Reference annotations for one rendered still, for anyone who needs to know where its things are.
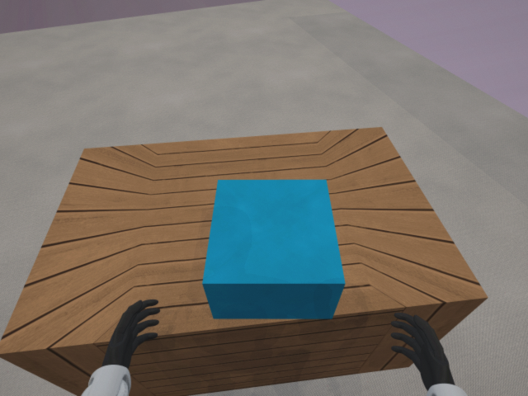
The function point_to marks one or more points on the right robot hand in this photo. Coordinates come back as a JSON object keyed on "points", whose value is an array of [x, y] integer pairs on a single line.
{"points": [[428, 355]]}

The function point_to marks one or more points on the left robot forearm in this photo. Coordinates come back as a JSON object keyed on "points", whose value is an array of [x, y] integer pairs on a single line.
{"points": [[109, 380]]}

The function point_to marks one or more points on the carton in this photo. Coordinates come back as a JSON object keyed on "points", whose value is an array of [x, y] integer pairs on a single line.
{"points": [[273, 251]]}

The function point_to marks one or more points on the left robot hand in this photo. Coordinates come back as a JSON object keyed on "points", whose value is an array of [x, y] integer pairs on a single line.
{"points": [[124, 340]]}

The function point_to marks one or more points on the pedestal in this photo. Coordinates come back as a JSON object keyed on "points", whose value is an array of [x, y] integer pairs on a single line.
{"points": [[134, 224]]}

